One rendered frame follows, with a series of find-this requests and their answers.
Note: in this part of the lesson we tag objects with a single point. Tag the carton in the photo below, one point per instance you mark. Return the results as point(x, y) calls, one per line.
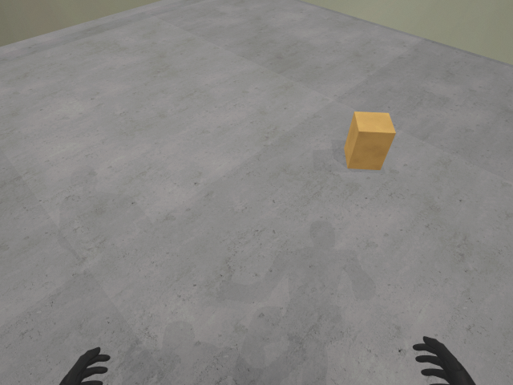
point(369, 139)

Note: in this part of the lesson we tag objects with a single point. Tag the robot left hand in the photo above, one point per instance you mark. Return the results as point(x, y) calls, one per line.
point(80, 371)

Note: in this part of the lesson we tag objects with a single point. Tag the robot right hand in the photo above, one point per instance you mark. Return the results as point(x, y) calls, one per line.
point(453, 371)

